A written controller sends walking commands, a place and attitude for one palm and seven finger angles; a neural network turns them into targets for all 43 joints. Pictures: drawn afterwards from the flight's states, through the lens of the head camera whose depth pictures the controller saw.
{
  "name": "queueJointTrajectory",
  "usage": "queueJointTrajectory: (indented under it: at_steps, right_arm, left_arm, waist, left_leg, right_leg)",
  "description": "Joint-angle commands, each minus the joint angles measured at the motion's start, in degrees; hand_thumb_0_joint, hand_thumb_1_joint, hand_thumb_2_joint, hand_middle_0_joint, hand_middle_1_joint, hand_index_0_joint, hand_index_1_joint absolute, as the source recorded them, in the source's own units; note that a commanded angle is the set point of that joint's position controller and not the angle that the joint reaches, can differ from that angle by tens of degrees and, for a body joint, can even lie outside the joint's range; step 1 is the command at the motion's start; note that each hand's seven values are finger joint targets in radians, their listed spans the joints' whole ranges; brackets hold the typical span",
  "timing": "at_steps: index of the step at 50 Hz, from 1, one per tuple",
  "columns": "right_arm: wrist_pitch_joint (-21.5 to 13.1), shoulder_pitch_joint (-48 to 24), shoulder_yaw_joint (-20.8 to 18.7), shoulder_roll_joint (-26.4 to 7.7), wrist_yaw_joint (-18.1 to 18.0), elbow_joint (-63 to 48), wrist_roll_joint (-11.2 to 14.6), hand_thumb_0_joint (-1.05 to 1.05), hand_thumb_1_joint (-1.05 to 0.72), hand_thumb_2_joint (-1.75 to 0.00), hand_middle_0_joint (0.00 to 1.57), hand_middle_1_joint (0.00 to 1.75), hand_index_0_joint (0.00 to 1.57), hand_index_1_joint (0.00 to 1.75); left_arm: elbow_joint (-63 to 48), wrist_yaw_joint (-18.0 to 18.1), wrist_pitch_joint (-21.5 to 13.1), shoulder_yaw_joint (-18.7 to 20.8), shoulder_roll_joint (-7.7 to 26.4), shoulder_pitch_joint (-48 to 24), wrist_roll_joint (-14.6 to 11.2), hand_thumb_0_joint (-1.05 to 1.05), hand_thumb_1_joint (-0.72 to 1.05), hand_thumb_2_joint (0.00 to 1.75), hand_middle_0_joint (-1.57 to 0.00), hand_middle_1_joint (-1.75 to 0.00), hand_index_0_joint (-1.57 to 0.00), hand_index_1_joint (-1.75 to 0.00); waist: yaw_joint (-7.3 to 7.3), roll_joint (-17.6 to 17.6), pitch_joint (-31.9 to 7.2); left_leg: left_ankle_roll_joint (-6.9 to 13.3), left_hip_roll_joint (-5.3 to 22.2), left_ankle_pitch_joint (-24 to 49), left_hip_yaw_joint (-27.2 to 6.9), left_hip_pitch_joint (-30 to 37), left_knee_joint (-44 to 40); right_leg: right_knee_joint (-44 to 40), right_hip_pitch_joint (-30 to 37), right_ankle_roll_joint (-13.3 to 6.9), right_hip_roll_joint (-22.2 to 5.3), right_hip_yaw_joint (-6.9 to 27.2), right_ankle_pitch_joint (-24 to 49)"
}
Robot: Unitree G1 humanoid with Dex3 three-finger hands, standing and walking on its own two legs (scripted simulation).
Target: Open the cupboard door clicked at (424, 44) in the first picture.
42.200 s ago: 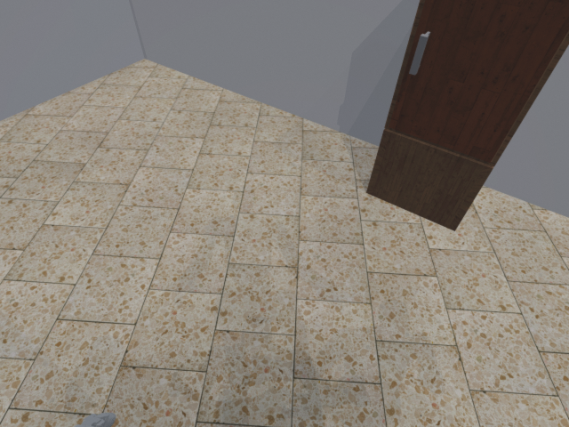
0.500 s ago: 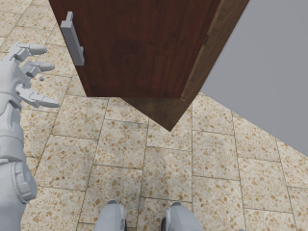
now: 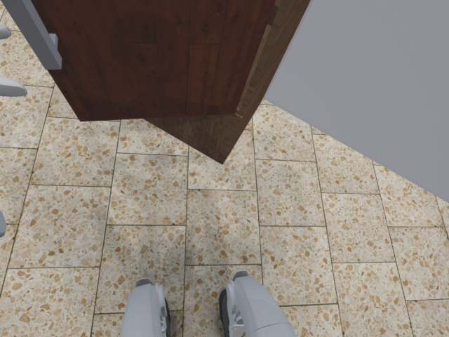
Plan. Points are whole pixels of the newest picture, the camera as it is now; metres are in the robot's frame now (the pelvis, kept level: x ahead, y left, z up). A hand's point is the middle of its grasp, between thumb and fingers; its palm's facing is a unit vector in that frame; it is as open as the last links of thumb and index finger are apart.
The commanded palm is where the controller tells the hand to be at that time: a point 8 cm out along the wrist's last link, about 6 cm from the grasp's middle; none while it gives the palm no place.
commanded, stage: move the hooked fingers beside the handle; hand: left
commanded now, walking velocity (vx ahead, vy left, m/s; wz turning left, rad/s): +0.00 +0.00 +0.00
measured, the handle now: (36, 20) +0.60 +0.23 +0.08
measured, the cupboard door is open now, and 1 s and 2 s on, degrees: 38 38 38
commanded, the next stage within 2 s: slide the fingers in behind the handle in 0.74 s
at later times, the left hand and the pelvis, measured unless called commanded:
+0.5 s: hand out of the picture +0.54 +0.29 +0.08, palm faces +0.01 -1.00 +0.00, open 14.0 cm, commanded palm +0.53 +0.31 +0.08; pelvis +0.01 +0.02 +0.01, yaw +0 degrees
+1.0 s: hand out of the picture +0.53 +0.28 +0.09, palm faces +0.02 -1.00 +0.00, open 14.0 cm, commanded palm +0.52 +0.30 +0.08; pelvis +0.01 +0.01 +0.01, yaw +0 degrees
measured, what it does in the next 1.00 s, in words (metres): stands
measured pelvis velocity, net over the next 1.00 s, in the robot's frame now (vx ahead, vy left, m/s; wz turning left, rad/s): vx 0.01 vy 0.01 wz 0.00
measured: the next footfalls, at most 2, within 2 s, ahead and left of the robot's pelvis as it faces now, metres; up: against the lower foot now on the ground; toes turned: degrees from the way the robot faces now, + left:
none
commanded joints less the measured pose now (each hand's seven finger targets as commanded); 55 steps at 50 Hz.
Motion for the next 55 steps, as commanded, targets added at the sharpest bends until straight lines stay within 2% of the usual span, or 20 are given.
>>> queueJointTrajectory:
  at_steps: [1, 5, 8, 11, 15, 20, 24, 25, 27, 31, 33, 34, 37, 40, 42, 46, 49, 52, 54, 55]
  right_arm:
    - [0.3, 12.6, -4.0, -11.8, -0.5, -2.0, -0.4, 0.0, -0.9, -0.9, 0.2, 0.3, 0.2, 0.3]
    - [0.8, 12.5, -4.1, -11.6, -0.3, -2.4, -0.4, 0.0, -0.9, -0.9, 0.2, 0.3, 0.2, 0.3]
    - [0.9, 13.2, -4.6, -12.0, -0.2, -1.9, -0.7, 0.0, -0.9, -0.9, 0.2, 0.3, 0.2, 0.3]
    - [0.9, 13.3, -4.7, -11.8, 0.2, -1.2, -0.8, 0.0, -0.9, -0.9, 0.2, 0.3, 0.2, 0.3]
    - [1.2, 13.3, -5.0, -11.4, 0.7, -1.0, -0.7, 0.0, -0.9, -0.9, 0.2, 0.3, 0.2, 0.3]
    - [1.6, 13.0, -5.0, -11.4, 0.6, -1.1, -0.6, 0.0, -0.9, -0.9, 0.2, 0.3, 0.2, 0.3]
    - [1.6, 12.8, -4.8, -11.8, 0.4, -1.5, -0.9, 0.0, -0.9, -0.9, 0.2, 0.3, 0.2, 0.3]
    - [1.5, 12.8, -4.9, -11.6, 0.5, -1.4, -1.0, 0.0, -0.9, -0.9, 0.2, 0.3, 0.2, 0.3]
    - [1.3, 12.7, -5.1, -11.4, 0.9, -1.4, -1.4, 0.0, -0.9, -0.9, 0.2, 0.3, 0.2, 0.3]
    - [1.8, 12.4, -5.3, -11.3, 1.4, -1.4, -1.3, 0.0, -0.9, -0.9, 0.2, 0.3, 0.2, 0.3]
    - [2.1, 12.1, -5.2, -11.4, 1.5, -1.9, -1.0, 0.0, -0.9, -0.9, 0.2, 0.3, 0.2, 0.3]
    - [2.3, 12.1, -5.1, -11.7, 1.3, -2.0, -0.8, 0.0, -0.9, -0.9, 0.2, 0.3, 0.2, 0.3]
    - [2.4, 11.9, -5.1, -11.3, 1.2, -2.2, -0.8, 0.0, -0.9, -0.9, 0.2, 0.3, 0.2, 0.3]
    - [2.3, 11.9, -5.1, -11.4, 0.9, -1.8, -0.9, 0.0, -0.9, -0.9, 0.2, 0.3, 0.2, 0.3]
    - [2.0, 11.8, -5.2, -11.4, 0.8, -1.3, -0.9, 0.0, -0.9, -0.9, 0.2, 0.3, 0.2, 0.3]
    - [1.6, 11.8, -5.2, -11.1, 1.0, -0.9, -1.0, 0.0, -0.9, -0.9, 0.2, 0.3, 0.2, 0.3]
    - [1.7, 11.6, -4.8, -11.3, 0.8, -1.2, -0.6, 0.0, -0.9, -0.9, 0.2, 0.3, 0.2, 0.3]
    - [1.6, 11.6, -4.7, -11.0, 0.9, -1.6, -0.7, 0.0, -0.9, -0.9, 0.2, 0.3, 0.2, 0.3]
    - [1.5, 11.5, -4.8, -10.9, 0.9, -1.5, -0.8, 0.0, -0.9, -0.9, 0.2, 0.3, 0.2, 0.3]
    - [1.3, 11.7, -4.8, -10.9, 0.9, -1.7, -0.8, 0.0, -0.9, -0.9, 0.2, 0.3, 0.2, 0.3]
  left_arm:
    - [-12.6, -0.5, -3.0, 3.5, 19.7, -19.5, -1.0, 0.0, -0.5, 0.3, -0.3, -1.2, -0.3, -1.2]
    - [-12.2, -1.1, -2.2, 2.9, 18.3, -19.2, -1.6, 0.0, -0.5, 0.3, -0.3, -1.2, -0.3, -1.2]
    - [-17.1, -1.0, -3.1, 5.0, 20.8, -21.6, -2.0, 0.0, -0.5, 0.3, -0.3, -1.2, -0.3, -1.2]
    - [-18.8, -0.8, -4.3, 5.3, 20.5, -22.0, -2.2, 0.0, -0.5, 0.3, -0.3, -1.2, -0.3, -1.2]
    - [-18.3, -1.0, -3.7, 2.6, 15.6, -19.3, -2.6, 0.0, -0.5, 0.3, -0.3, -1.2, -0.3, -1.2]
    - [-13.9, -1.2, -1.3, -2.0, 8.8, -17.6, -2.8, 0.0, -0.5, 0.3, -0.3, -1.2, -0.3, -1.2]
    - [-14.2, 0.3, -2.7, 0.6, 12.4, -19.4, -2.6, 0.0, -0.5, 0.3, -0.3, -1.2, -0.3, -1.2]
    - [-16.7, 0.7, -3.9, 0.4, 12.2, -22.1, -2.7, 0.0, -0.5, 0.3, -0.3, -1.2, -0.3, -1.2]
    - [-19.6, 1.5, -5.7, 1.9, 13.2, -21.8, -2.5, 0.0, -0.5, 0.3, -0.3, -1.2, -0.3, -1.2]
    - [-19.9, 1.9, -6.1, 2.2, 13.0, -19.5, -2.4, 0.0, -0.5, 0.3, -0.3, -1.2, -0.3, -1.2]
    - [-16.6, 1.3, -4.5, 1.6, 11.7, -16.3, -2.4, 0.0, -0.5, 0.3, -0.3, -1.2, -0.3, -1.2]
    - [-15.1, 1.3, -3.7, 2.4, 13.2, -15.2, -2.1, 0.0, -0.5, 0.3, -0.3, -1.2, -0.3, -1.2]
    - [-17.1, 0.7, -3.4, -0.2, 10.3, -16.8, -2.3, 0.0, -0.5, 0.3, -0.3, -1.2, -0.3, -1.2]
    - [-17.4, 1.1, -4.8, 0.8, 11.3, -18.6, -2.9, 0.0, -0.5, 0.3, -0.3, -1.2, -0.3, -1.2]
    - [-17.4, 1.2, -5.6, -0.1, 10.0, -20.6, -3.3, 0.0, -0.5, 0.3, -0.3, -1.2, -0.3, -1.2]
    - [-17.2, 1.3, -6.3, -1.1, 7.7, -19.2, -3.7, 0.0, -0.5, 0.3, -0.3, -1.2, -0.3, -1.2]
    - [-13.1, 1.7, -4.3, -0.5, 9.6, -17.7, -3.0, 0.0, -0.5, 0.3, -0.3, -1.2, -0.3, -1.2]
    - [-14.7, 2.4, -4.1, -0.5, 10.0, -18.5, -2.3, 0.0, -0.5, 0.3, -0.3, -1.2, -0.3, -1.2]
    - [-16.1, 3.2, -4.6, -1.2, 9.3, -20.2, -2.2, 0.0, -0.5, 0.3, -0.3, -1.2, -0.3, -1.2]
    - [-16.8, 3.5, -5.3, 0.3, 10.4, -20.4, -2.5, 0.0, -0.5, 0.3, -0.3, -1.2, -0.3, -1.2]
  waist:
    - [1.93, 14.0, -34.0]
    - [1.13, 12.1, -31.3]
    - [1.49, 14.5, -35.2]
    - [1.48, 15.7, -36.4]
    - [1.73, 17.5, -34.6]
    - [0.26, 15.0, -27.7]
    - [0.31, 12.6, -27.6]
    - [0.12, 14.6, -28.3]
    - [1.4, 17.6, -32.7]
    - [1.86, 17.5, -34.6]
    - [1.87, 15.0, -32.1]
    - [2.15, 13.5, -30.5]
    - [1.69, 15.2, -30.9]
    - [1.0, 12.6, -28.6]
    - [0.28, 13.2, -29.2]
    - [0.99, 15.0, -31.2]
    - [0.94, 11.1, -27.8]
    - [1.7, 13.7, -29.4]
    - [0.8, 13.1, -29.0]
    - [1.15, 12.1, -29.6]
  left_leg:
    - [1.4, -2.3, 27.6, -3.5, 31.8, -5.6]
    - [1.7, -2.3, 25.8, -3.3, 29.8, -5.4]
    - [1.6, -2.1, 28.3, -3.6, 32.9, -5.4]
    - [1.2, -1.9, 30.7, -4.3, 36.2, -5.3]
    - [0.8, -1.8, 33.0, -5.0, 40.1, -6.4]
    - [0.8, -1.7, 30.7, -5.6, 39.5, -7.6]
    - [0.7, -1.8, 28.1, -5.7, 36.7, -7.6]
    - [0.5, -1.8, 29.8, -6.0, 38.6, -7.4]
    - [0.0, -1.7, 33.2, -6.4, 42.4, -7.1]
    - [-0.3, -1.5, 36.5, -6.4, 43.9, -6.9]
    - [0.1, -1.8, 33.8, -5.8, 41.3, -7.5]
    - [0.3, -1.9, 32.1, -5.6, 39.2, -7.9]
    - [0.3, -2.0, 31.8, -5.5, 40.4, -8.0]
    - [0.5, -1.9, 28.5, -5.9, 38.9, -8.2]
    - [0.5, -1.9, 27.4, -6.0, 39.1, -8.0]
    - [0.3, -2.1, 28.0, -5.7, 40.3, -7.7]
    - [1.0, -2.4, 23.9, -4.7, 34.2, -7.9]
    - [0.9, -2.6, 24.6, -4.4, 34.9, -7.6]
    - [1.0, -2.4, 24.5, -4.5, 35.0, -7.6]
    - [1.1, -2.4, 24.6, -4.6, 34.6, -7.2]
  right_leg:
    - [-6.7, 8.9, -1.4, 2.3, 1.5, 19.1]
    - [-7.1, 8.2, -1.1, 2.6, 1.4, 18.5]
    - [-7.1, 9.0, -1.1, 2.6, 1.4, 20.0]
    - [-6.9, 7.7, -1.4, 2.9, 1.2, 20.3]
    - [-7.8, 5.7, -1.7, 3.0, 0.4, 19.4]
    - [-8.8, 1.7, -1.7, 2.9, -0.5, 16.5]
    - [-8.2, 2.6, -1.8, 2.8, -0.4, 15.6]
    - [-7.9, 1.7, -2.0, 2.7, -0.3, 15.9]
    - [-7.7, 2.3, -2.0, 2.7, -0.2, 16.7]
    - [-7.6, 3.8, -1.9, 2.9, -0.2, 18.4]
    - [-8.2, 4.9, -1.8, 2.9, -0.3, 18.1]
    - [-8.3, 5.8, -1.7, 2.9, -0.4, 17.8]
    - [-8.5, 4.8, -1.7, 2.8, -0.3, 17.6]
    - [-8.7, 4.2, -1.9, 3.0, -0.3, 15.8]
    - [-8.7, 3.3, -1.8, 3.0, -0.1, 15.2]
    - [-8.5, 3.3, -1.9, 2.8, 0.1, 15.4]
    - [-8.9, 5.9, -1.6, 2.8, 0.4, 14.8]
    - [-8.4, 5.9, -1.8, 2.6, 0.6, 15.2]
    - [-8.6, 5.6, -1.6, 2.6, 0.6, 15.2]
    - [-8.2, 6.2, -1.8, 2.8, 0.7, 15.5]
